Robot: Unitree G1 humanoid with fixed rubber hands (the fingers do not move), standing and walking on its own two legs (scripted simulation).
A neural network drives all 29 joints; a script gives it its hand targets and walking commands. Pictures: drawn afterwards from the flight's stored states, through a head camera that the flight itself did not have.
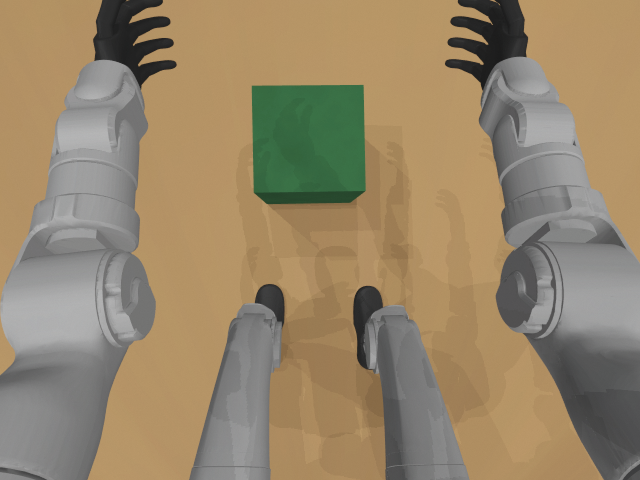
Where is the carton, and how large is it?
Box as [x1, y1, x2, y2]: [252, 85, 365, 203]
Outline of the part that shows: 252,86 253,181 254,192 266,203 350,202 365,190 363,85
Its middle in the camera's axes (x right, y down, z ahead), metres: -0.02 -0.18 +0.84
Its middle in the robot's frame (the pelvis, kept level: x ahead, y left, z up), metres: +0.54 +0.03 -0.53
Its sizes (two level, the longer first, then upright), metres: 0.210 0.200 0.250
